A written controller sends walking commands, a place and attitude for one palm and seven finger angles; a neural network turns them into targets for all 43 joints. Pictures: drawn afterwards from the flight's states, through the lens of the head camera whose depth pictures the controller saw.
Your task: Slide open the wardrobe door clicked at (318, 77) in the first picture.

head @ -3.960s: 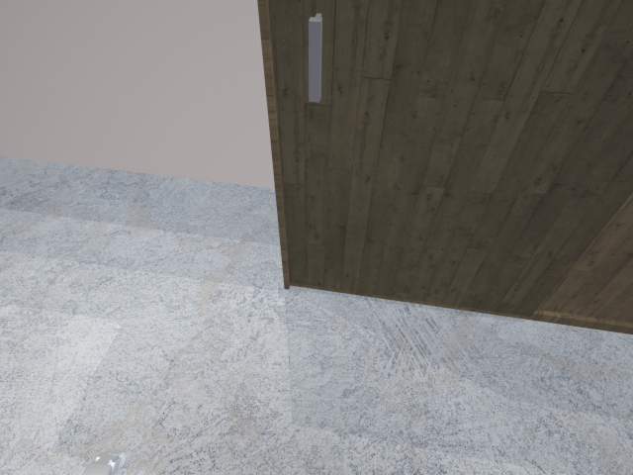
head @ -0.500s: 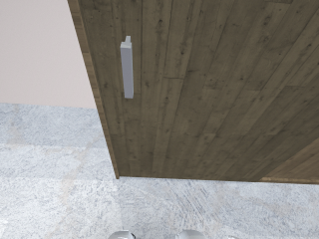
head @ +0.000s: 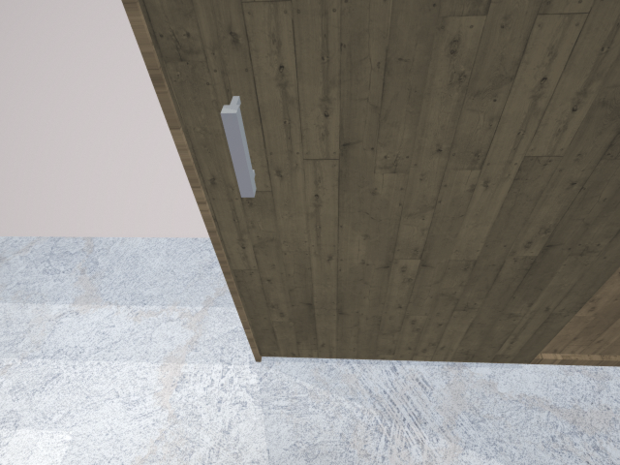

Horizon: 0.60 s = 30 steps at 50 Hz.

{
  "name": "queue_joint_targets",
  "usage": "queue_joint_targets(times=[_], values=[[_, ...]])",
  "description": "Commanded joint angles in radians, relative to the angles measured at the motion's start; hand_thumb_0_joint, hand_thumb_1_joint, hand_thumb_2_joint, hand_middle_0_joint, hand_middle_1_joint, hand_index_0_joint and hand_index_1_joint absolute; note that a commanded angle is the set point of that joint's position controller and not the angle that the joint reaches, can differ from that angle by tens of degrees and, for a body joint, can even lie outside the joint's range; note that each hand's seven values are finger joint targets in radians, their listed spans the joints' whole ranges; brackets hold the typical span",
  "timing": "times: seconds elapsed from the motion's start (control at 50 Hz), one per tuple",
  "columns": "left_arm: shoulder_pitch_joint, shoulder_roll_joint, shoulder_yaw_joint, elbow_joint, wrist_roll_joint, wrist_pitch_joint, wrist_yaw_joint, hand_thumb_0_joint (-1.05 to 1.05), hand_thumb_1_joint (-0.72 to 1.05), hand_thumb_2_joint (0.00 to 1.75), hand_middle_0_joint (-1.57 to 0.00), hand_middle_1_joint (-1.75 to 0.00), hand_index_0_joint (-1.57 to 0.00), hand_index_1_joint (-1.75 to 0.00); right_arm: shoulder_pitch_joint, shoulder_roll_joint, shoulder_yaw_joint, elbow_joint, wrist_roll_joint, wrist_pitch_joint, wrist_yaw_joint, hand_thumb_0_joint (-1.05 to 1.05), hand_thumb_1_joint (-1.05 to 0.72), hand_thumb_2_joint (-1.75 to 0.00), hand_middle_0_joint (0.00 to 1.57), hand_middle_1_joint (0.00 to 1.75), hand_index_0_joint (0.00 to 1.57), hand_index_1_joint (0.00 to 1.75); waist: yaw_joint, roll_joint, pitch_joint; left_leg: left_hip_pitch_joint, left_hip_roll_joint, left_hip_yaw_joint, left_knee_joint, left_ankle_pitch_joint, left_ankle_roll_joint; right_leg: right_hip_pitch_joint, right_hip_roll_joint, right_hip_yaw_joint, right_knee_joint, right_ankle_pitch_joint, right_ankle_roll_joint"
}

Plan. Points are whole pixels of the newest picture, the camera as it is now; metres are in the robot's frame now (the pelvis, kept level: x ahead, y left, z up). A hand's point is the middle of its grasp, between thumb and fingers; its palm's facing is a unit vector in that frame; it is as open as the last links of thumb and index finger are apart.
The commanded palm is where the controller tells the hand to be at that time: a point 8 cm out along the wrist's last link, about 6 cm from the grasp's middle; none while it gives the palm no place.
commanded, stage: come to a stop and stand still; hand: left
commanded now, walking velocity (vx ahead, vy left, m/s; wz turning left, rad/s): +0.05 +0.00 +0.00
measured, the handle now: (242, 148) +0.55 +0.15 +0.12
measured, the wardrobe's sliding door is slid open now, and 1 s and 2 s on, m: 0.00 0.00 0.00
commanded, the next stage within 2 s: look again from close up in 0.52 s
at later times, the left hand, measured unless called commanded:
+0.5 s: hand out of the picture +0.03 +0.22 -0.19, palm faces +0.01 -0.98 -0.20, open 7.4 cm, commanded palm none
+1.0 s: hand out of the picture -0.02 +0.20 -0.19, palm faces +0.01 -0.98 -0.21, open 7.4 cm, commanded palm none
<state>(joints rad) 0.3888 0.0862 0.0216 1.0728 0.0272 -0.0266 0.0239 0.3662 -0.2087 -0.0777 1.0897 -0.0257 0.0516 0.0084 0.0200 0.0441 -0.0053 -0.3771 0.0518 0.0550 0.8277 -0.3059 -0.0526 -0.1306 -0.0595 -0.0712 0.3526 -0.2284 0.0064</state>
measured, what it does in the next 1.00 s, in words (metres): steps on the spot: left foot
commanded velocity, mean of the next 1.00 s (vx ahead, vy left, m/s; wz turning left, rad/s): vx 0.00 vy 0.00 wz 0.00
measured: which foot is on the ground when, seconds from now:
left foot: up 0.00-0.10, down 0.12-1.00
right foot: down 0.00-1.00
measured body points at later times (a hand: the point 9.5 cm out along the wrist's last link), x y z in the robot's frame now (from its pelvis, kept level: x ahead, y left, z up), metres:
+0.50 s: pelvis +0.01 +0.04 -0.01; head +0.02 +0.05 +0.44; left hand +0.03 +0.27 -0.17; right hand +0.03 -0.19 -0.16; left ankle -0.01 +0.15 -0.75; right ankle -0.02 -0.12 -0.75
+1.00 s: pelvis -0.04 +0.03 -0.02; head -0.05 +0.02 +0.43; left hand -0.02 +0.26 -0.17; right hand -0.02 -0.20 -0.17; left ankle -0.01 +0.15 -0.75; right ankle -0.02 -0.12 -0.75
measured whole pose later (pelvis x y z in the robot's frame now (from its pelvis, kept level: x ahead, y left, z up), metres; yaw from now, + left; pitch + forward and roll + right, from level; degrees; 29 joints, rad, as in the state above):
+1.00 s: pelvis -0.04 +0.03 -0.02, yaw +0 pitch -3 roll +0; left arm 0.30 0.16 -0.01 1.05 0.02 0.01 0.03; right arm 0.30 -0.17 -0.01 1.03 -0.01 0.01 -0.01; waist -0.01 0.01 0.02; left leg -0.24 0.04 0.07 0.54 -0.25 0.00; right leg -0.22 -0.09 -0.06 0.54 -0.27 0.04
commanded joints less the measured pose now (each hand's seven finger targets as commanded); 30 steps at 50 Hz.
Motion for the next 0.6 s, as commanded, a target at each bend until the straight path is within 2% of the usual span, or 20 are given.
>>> queue_joint_targets(times=[0.0,0.02,0.06,0.08,0.1,0.12,0.14,0.16,0.18,0.22,0.26,0.32,0.46,0.58], values=[[0.081,0.195,0.048,0.002,0.009,-0.009,0.013,0.0,0.9,0.9,-0.2,-0.3,-0.2,-0.3,-0.12,-0.003,0.018,-0.107,0.008,-0.048,-0.008,0.0,-0.9,-0.9,0.2,0.3,0.2,0.3,0.045,-0.248,0.078,-0.053,0.011,0.002,-0.191,-0.094,0.012,0.029,-0.263,0.24,-0.111,0.074,-0.154],[0.062,0.196,0.048,0.003,0.009,-0.008,0.013,0.0,0.9,0.9,-0.2,-0.3,-0.2,-0.3,-0.09,0.008,0.022,-0.094,0.011,-0.053,-0.01,0.0,-0.9,-0.9,0.2,0.3,0.2,0.3,0.028,-0.251,0.058,0.031,0.0,0.013,-0.276,-0.068,0.016,0.002,-0.24,0.216,-0.079,0.111,-0.141],[0.005,0.173,0.043,0.007,-0.005,-0.001,0.013,0.0,0.9,0.9,-0.2,-0.3,-0.2,-0.3,0.012,0.015,0.033,-0.04,0.017,-0.07,-0.022,0.0,-0.9,-0.9,0.2,0.3,0.2,0.3,-0.02,-0.205,0.019,0.252,-0.02,0.025,-0.475,0.134,0.022,-0.093,-0.144,0.125,0.022,0.14,-0.075],[0.023,0.14,0.034,0.009,-0.012,0.003,0.012,0.0,0.9,0.9,-0.2,-0.3,-0.2,-0.3,0.059,-0.027,0.029,-0.02,0.015,-0.084,-0.031,0.0,-0.9,-0.9,0.2,0.3,0.2,0.3,-0.025,-0.092,-0.03,0.358,0.051,-0.034,-0.477,0.256,0.043,-0.142,-0.086,0.079,0.108,0.109,-0.039],[0.044,0.102,0.024,0.01,-0.014,0.008,0.01,0.0,0.9,0.9,-0.2,-0.3,-0.2,-0.3,0.064,-0.077,0.022,-0.013,0.012,-0.087,-0.04,0.0,-0.9,-0.9,0.2,0.3,0.2,0.3,-0.017,0.042,-0.046,0.387,0.16,-0.138,-0.457,0.373,0.089,-0.2,-0.039,0.035,0.151,-0.003,-0.008],[0.025,0.084,0.021,0.009,-0.011,0.014,0.011,0.0,0.9,0.9,-0.2,-0.3,-0.2,-0.3,0.05,-0.1,0.018,-0.02,0.013,-0.078,-0.045,0.0,-0.9,-0.9,0.2,0.3,0.2,0.3,-0.017,0.097,-0.028,0.324,0.227,-0.171,-0.485,0.382,0.13,-0.176,-0.022,-0.004,0.176,-0.115,0.012],[0.019,0.065,0.019,0.01,-0.009,0.016,0.012,0.0,0.9,0.9,-0.2,-0.3,-0.2,-0.3,0.01,-0.1,0.021,-0.027,0.008,-0.07,-0.048,0.0,-0.9,-0.9,0.2,0.3,0.2,0.3,-0.003,0.076,0.026,0.233,0.229,-0.151,-0.506,0.304,0.136,-0.162,-0.019,-0.005,0.163,-0.146,0.017],[-0.006,0.067,0.014,0.025,-0.006,0.025,0.011,0.0,0.9,0.9,-0.2,-0.3,-0.2,-0.3,-0.012,-0.071,0.031,-0.01,0.008,-0.075,-0.052,0.0,-0.9,-0.9,0.2,0.3,0.2,0.3,-0.013,0.127,0.063,0.234,0.189,-0.143,-0.528,0.354,0.127,-0.163,-0.022,-0.022,0.167,-0.088,0.022],[-0.014,0.083,0.013,0.034,-0.008,0.027,0.01,0.0,0.9,0.9,-0.2,-0.3,-0.2,-0.3,-0.024,-0.053,0.039,-0.006,0.011,-0.076,-0.058,0.0,-0.9,-0.9,0.2,0.3,0.2,0.3,-0.008,0.141,0.072,0.233,0.164,-0.118,-0.514,0.453,0.123,-0.138,-0.027,-0.009,0.153,-0.054,0.022],[0.02,0.097,0.013,0.062,-0.011,0.024,0.009,0.0,0.9,0.9,-0.2,-0.3,-0.2,-0.3,-0.04,-0.035,0.044,-0.003,0.016,-0.078,-0.064,0.0,-0.9,-0.9,0.2,0.3,0.2,0.3,0.002,0.089,0.076,0.242,0.123,-0.067,-0.458,0.57,0.101,-0.088,-0.038,0.021,0.089,0.074,0.013],[0.03,0.114,0.009,0.083,-0.01,0.021,0.012,0.0,0.9,0.9,-0.2,-0.3,-0.2,-0.3,-0.042,-0.033,0.045,0.002,0.018,-0.079,-0.064,0.0,-0.9,-0.9,0.2,0.3,0.2,0.3,-0.003,0.005,0.064,0.257,0.093,-0.039,-0.429,0.562,0.078,-0.055,-0.058,0.041,0.061,0.213,0.008],[-0.001,0.129,0.01,0.078,-0.009,0.021,0.014,0.0,0.9,0.9,-0.2,-0.3,-0.2,-0.3,-0.043,-0.043,0.039,0.004,0.019,-0.079,-0.061,0.0,-0.9,-0.9,0.2,0.3,0.2,0.3,-0.012,-0.023,0.036,0.282,0.086,-0.031,-0.428,0.567,0.07,-0.029,-0.061,0.03,0.067,0.272,0.013],[-0.059,0.151,0.008,0.062,-0.012,0.026,0.013,0.0,0.9,0.9,-0.2,-0.3,-0.2,-0.3,-0.064,-0.05,0.045,0.016,0.015,-0.08,-0.054,0.0,-0.9,-0.9,0.2,0.3,0.2,0.3,-0.008,-0.012,0.057,0.251,0.082,-0.035,-0.483,0.43,0.062,-0.013,-0.064,0.035,0.028,0.186,0.016],[-0.088,0.167,0.006,0.053,-0.015,0.025,0.012,0.0,0.9,0.9,-0.2,-0.3,-0.2,-0.3,-0.058,-0.048,0.049,0.026,0.016,-0.079,-0.049,0.0,-0.9,-0.9,0.2,0.3,0.2,0.3,-0.007,-0.036,0.073,0.23,0.076,-0.044,-0.515,0.326,0.059,-0.006,-0.067,0.041,-0.004,0.151,0.014]])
